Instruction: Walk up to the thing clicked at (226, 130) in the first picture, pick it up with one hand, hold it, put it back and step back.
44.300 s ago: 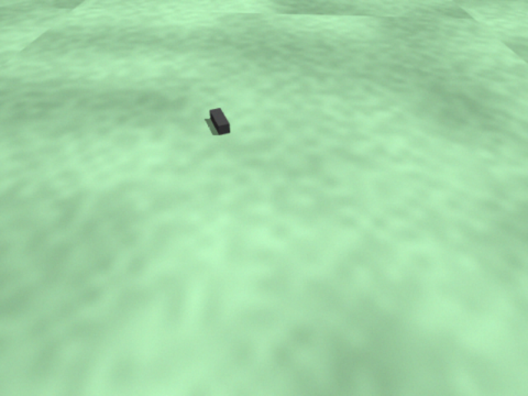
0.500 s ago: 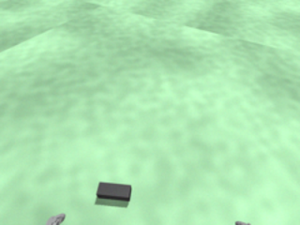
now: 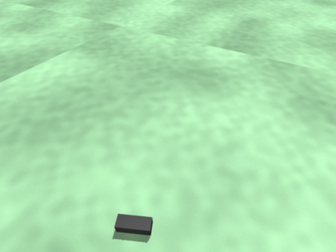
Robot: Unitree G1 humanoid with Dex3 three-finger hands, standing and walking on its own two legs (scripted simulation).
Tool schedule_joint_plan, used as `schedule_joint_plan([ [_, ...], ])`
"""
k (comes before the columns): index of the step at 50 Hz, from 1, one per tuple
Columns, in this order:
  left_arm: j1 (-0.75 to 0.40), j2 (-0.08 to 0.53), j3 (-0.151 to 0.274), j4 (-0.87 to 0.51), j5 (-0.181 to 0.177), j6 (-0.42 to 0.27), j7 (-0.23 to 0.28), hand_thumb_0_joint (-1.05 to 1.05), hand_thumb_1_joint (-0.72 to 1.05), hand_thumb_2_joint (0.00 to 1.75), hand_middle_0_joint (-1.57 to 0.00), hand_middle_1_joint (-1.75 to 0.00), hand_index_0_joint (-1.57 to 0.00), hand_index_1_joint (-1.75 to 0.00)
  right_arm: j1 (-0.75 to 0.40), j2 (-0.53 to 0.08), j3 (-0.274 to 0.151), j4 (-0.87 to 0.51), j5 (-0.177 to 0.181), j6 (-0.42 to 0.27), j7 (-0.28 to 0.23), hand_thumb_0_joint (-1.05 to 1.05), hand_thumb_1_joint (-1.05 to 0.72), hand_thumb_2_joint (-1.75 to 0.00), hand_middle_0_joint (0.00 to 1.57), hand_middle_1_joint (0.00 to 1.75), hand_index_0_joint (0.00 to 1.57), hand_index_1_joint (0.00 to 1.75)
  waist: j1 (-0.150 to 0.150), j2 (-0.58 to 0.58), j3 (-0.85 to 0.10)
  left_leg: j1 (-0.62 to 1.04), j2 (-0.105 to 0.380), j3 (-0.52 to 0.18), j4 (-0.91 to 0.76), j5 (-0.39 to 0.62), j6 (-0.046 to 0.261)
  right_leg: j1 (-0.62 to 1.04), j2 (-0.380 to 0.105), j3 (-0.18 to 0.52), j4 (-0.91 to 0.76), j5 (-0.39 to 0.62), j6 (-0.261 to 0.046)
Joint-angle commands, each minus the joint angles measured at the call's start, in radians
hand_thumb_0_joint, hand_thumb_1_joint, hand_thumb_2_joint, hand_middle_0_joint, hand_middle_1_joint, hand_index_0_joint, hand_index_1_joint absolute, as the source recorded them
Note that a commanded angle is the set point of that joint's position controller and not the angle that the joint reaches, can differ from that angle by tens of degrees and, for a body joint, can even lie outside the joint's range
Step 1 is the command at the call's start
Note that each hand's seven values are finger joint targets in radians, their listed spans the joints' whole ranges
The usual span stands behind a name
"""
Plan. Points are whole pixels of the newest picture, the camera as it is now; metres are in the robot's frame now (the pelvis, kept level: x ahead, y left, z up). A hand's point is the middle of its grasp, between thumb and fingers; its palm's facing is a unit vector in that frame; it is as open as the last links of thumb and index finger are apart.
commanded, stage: stand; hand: left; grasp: from above
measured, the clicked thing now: (134, 224) +0.49 +0.20 -0.74
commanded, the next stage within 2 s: step back in 1.76 s
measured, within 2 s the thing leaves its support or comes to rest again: neither
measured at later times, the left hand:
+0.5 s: hand out of the picture +0.05 +0.22 -0.16, palm faces +0.01 -0.94 -0.33, open 7.4 cm
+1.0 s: hand out of the picture +0.09 +0.22 -0.15, palm faces +0.00 -0.94 -0.34, open 7.4 cm
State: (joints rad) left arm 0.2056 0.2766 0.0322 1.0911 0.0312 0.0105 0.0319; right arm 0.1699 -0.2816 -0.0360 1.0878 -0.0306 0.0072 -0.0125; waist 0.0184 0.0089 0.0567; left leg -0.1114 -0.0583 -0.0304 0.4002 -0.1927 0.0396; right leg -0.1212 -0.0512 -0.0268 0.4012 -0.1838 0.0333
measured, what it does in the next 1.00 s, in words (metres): stands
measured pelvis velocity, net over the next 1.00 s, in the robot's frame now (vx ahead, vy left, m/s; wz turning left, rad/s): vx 0.02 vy -0.02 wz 0.00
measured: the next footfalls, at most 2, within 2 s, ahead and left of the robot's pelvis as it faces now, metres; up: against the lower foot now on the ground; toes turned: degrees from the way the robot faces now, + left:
none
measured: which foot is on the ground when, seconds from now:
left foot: down 0.00-1.00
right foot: down 0.00-1.00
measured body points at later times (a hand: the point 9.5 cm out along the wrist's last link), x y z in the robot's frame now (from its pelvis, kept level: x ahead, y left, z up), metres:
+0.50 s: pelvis +0.00 -0.02 +0.00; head +0.00 -0.02 +0.45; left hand +0.05 +0.27 -0.13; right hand +0.06 -0.31 -0.14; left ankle +0.02 +0.09 -0.74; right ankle +0.03 -0.14 -0.74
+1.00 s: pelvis +0.02 -0.02 +0.01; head +0.02 -0.03 +0.46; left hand +0.09 +0.27 -0.13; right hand +0.08 -0.31 -0.14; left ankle +0.02 +0.09 -0.74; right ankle +0.03 -0.14 -0.74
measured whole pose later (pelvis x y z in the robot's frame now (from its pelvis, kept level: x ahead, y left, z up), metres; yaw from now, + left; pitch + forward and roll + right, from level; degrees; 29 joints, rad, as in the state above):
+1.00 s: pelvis +0.02 -0.02 +0.01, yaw +0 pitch -3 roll +0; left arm 0.12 0.31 0.02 1.15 0.02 -0.01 0.01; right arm 0.13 -0.33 -0.01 1.15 -0.02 0.00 0.00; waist 0.00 0.01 0.06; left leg -0.08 -0.02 -0.04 0.31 -0.17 0.01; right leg -0.09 -0.02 -0.04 0.32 -0.17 0.00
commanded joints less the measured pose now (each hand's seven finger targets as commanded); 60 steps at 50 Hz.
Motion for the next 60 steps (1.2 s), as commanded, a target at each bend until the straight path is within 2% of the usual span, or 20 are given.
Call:
schedule_joint_plan([
  [1,-0.047,0.192,0.034,-0.038,0.002,-0.025,0.008,0.00,0.90,0.90,-0.20,-0.30,-0.20,-0.30,-0.049,-0.189,-0.039,-0.054,0.002,-0.027,-0.015,0.00,-0.90,-0.90,0.20,0.30,0.20,0.30,-0.003,0.002,0.037,-0.080,0.138,-0.150,-0.162,-0.114,-0.007,-0.029,-0.049,0.077,-0.089,-0.070,-0.035],
  [4,-0.049,0.190,0.032,-0.027,0.001,-0.025,0.006,0.00,0.90,0.90,-0.20,-0.30,-0.20,-0.30,-0.052,-0.197,-0.039,-0.047,0.001,-0.024,-0.013,0.00,-0.90,-0.90,0.20,0.30,0.20,0.30,-0.001,0.007,0.044,-0.122,0.139,-0.154,-0.175,-0.161,-0.005,-0.006,-0.048,0.077,-0.091,-0.091,-0.035],
  [7,-0.041,0.203,0.031,-0.017,0.001,-0.028,0.005,0.00,0.90,0.90,-0.20,-0.30,-0.20,-0.30,-0.051,-0.194,-0.038,-0.043,0.004,-0.022,-0.010,0.00,-0.90,-0.90,0.20,0.30,0.20,0.30,-0.002,-0.025,0.030,-0.074,0.133,-0.138,-0.153,-0.106,-0.005,-0.035,-0.057,0.092,-0.120,-0.121,-0.039],
  [9,-0.052,0.208,0.030,-0.017,0.002,-0.029,0.004,0.00,0.90,0.90,-0.20,-0.30,-0.20,-0.30,-0.048,-0.201,-0.035,-0.039,0.004,-0.020,-0.008,0.00,-0.90,-0.90,0.20,0.30,0.20,0.30,-0.007,0.002,0.044,-0.109,0.135,-0.144,-0.162,-0.167,-0.002,-0.033,-0.054,0.091,-0.121,-0.138,-0.037],
  [10,-0.045,0.208,0.030,-0.015,0.002,-0.029,0.005,0.00,0.90,0.90,-0.20,-0.30,-0.20,-0.30,-0.056,-0.203,-0.037,-0.039,0.004,-0.020,-0.008,0.00,-0.90,-0.90,0.20,0.30,0.20,0.30,-0.002,-0.014,0.031,-0.085,0.134,-0.140,-0.147,-0.130,-0.001,-0.032,-0.061,0.097,-0.128,-0.138,-0.039],
  [14,-0.059,0.210,0.027,-0.013,-0.004,-0.037,0.005,0.00,0.90,0.90,-0.20,-0.30,-0.20,-0.30,-0.046,-0.201,-0.029,-0.029,0.007,-0.026,-0.006,0.00,-0.90,-0.90,0.20,0.30,0.20,0.30,-0.008,-0.018,-0.013,-0.037,0.138,-0.122,-0.124,-0.001,0.002,-0.005,-0.074,0.105,-0.133,-0.049,-0.043],
  [19,-0.070,0.219,0.026,-0.005,-0.007,-0.036,0.004,0.00,0.90,0.90,-0.20,-0.30,-0.20,-0.30,-0.056,-0.206,-0.022,-0.023,0.008,-0.025,-0.007,0.00,-0.90,-0.90,0.20,0.30,0.20,0.30,-0.007,-0.014,0.012,-0.045,0.140,-0.119,-0.134,0.005,0.000,-0.015,-0.070,0.100,-0.141,-0.055,-0.042],
  [25,-0.084,0.221,0.025,0.000,-0.011,-0.038,0.001,0.00,0.90,0.90,-0.20,-0.30,-0.20,-0.30,-0.048,-0.213,-0.018,-0.008,0.011,-0.029,-0.010,0.00,-0.90,-0.90,0.20,0.30,0.20,0.30,-0.008,-0.012,-0.015,-0.035,0.151,-0.116,-0.132,0.081,-0.003,0.032,-0.075,0.099,-0.136,0.024,-0.044],
  [30,-0.097,0.226,0.025,0.001,-0.010,-0.037,-0.001,0.00,0.90,0.90,-0.20,-0.30,-0.20,-0.30,-0.063,-0.223,-0.017,-0.009,0.012,-0.027,-0.009,0.00,-0.90,-0.90,0.20,0.30,0.20,0.30,-0.007,-0.025,0.006,-0.039,0.152,-0.113,-0.138,0.053,-0.004,0.015,-0.073,0.101,-0.153,-0.018,-0.042],
  [31,-0.113,0.230,0.028,-0.004,-0.010,-0.037,-0.002,0.00,0.90,0.90,-0.20,-0.30,-0.20,-0.30,-0.050,-0.225,-0.017,-0.008,0.010,-0.028,-0.011,0.00,-0.90,-0.90,0.20,0.30,0.20,0.30,-0.017,-0.007,-0.014,-0.036,0.153,-0.109,-0.142,0.047,-0.006,0.025,-0.073,0.102,-0.146,-0.005,-0.043],
  [32,-0.109,0.226,0.026,-0.004,-0.010,-0.038,-0.002,0.00,0.90,0.90,-0.20,-0.30,-0.20,-0.30,-0.058,-0.228,-0.017,-0.007,0.011,-0.030,-0.010,0.00,-0.90,-0.90,0.20,0.30,0.20,0.30,-0.010,0.000,-0.022,-0.031,0.159,-0.113,-0.138,0.096,-0.006,0.043,-0.077,0.099,-0.142,0.033,-0.044],
  [34,-0.109,0.225,0.026,0.001,-0.011,-0.036,-0.003,0.00,0.90,0.90,-0.20,-0.30,-0.20,-0.30,-0.068,-0.223,-0.016,-0.006,0.010,-0.030,-0.011,0.00,-0.90,-0.90,0.20,0.30,0.20,0.30,-0.006,-0.013,-0.007,-0.040,0.158,-0.113,-0.144,0.068,-0.007,0.029,-0.072,0.097,-0.145,0.001,-0.044],
  [39,-0.122,0.234,0.028,0.000,-0.013,-0.038,-0.005,0.00,0.90,0.90,-0.20,-0.30,-0.20,-0.30,-0.075,-0.227,-0.013,-0.007,0.011,-0.032,-0.009,0.00,-0.90,-0.90,0.20,0.30,0.20,0.30,-0.009,-0.003,-0.030,-0.029,0.159,-0.111,-0.148,0.079,-0.008,0.048,-0.075,0.095,-0.142,0.047,-0.044],
  [41,-0.135,0.239,0.028,-0.001,-0.014,-0.036,-0.008,0.00,0.90,0.90,-0.20,-0.30,-0.20,-0.30,-0.067,-0.226,-0.011,-0.003,0.011,-0.032,-0.009,0.00,-0.90,-0.90,0.20,0.30,0.20,0.30,-0.014,-0.007,-0.002,-0.055,0.156,-0.114,-0.168,0.029,-0.013,0.031,-0.068,0.094,-0.141,-0.004,-0.044],
  [44,-0.132,0.236,0.026,-0.003,-0.013,-0.039,-0.007,0.00,0.90,0.90,-0.20,-0.30,-0.20,-0.30,-0.082,-0.239,-0.015,-0.006,0.012,-0.035,-0.009,0.00,-0.90,-0.90,0.20,0.30,0.20,0.30,-0.010,-0.003,-0.054,-0.006,0.167,-0.111,-0.148,0.116,-0.007,0.053,-0.078,0.094,-0.134,0.065,-0.048],
  [47,-0.139,0.242,0.027,-0.001,-0.017,-0.038,-0.009,0.00,0.90,0.90,-0.20,-0.30,-0.20,-0.30,-0.074,-0.231,-0.010,0.001,0.012,-0.037,-0.010,0.00,-0.90,-0.90,0.20,0.30,0.20,0.30,-0.013,-0.008,-0.041,-0.015,0.165,-0.108,-0.154,0.129,-0.013,0.053,-0.075,0.093,-0.133,0.074,-0.048],
  [49,-0.136,0.235,0.024,-0.002,-0.017,-0.041,-0.009,0.00,0.90,0.90,-0.20,-0.30,-0.20,-0.30,-0.083,-0.239,-0.012,-0.002,0.014,-0.039,-0.009,0.00,-0.90,-0.90,0.20,0.30,0.20,0.30,-0.012,-0.012,-0.065,0.007,0.171,-0.107,-0.142,0.195,-0.010,0.068,-0.080,0.089,-0.125,0.140,-0.047],
  [53,-0.136,0.234,0.022,0.000,-0.017,-0.039,-0.008,0.00,0.90,0.90,-0.20,-0.30,-0.20,-0.30,-0.087,-0.243,-0.013,0.000,0.015,-0.037,-0.012,0.00,-0.90,-0.90,0.20,0.30,0.20,0.30,-0.013,-0.013,-0.073,0.027,0.173,-0.103,-0.139,0.218,-0.012,0.065,-0.080,0.085,-0.123,0.170,-0.047],
  [56,-0.130,0.239,0.020,0.003,-0.017,-0.038,-0.009,0.00,0.90,0.90,-0.20,-0.30,-0.20,-0.30,-0.084,-0.240,-0.011,0.005,0.015,-0.034,-0.009,0.00,-0.90,-0.90,0.20,0.30,0.20,0.30,-0.013,-0.022,-0.041,0.011,0.168,-0.105,-0.152,0.149,-0.017,0.041,-0.076,0.089,-0.144,0.093,-0.046],
  [60,-0.141,0.250,0.023,-0.004,-0.018,-0.040,-0.007,0.00,0.90,0.90,-0.20,-0.30,-0.20,-0.30,-0.088,-0.243,-0.011,0.001,0.015,-0.036,-0.009,0.00,-0.90,-0.90,0.20,0.30,0.20,0.30,-0.018,-0.012,-0.070,0.017,0.172,-0.100,-0.148,0.202,-0.019,0.068,-0.082,0.089,-0.127,0.157,-0.050],
])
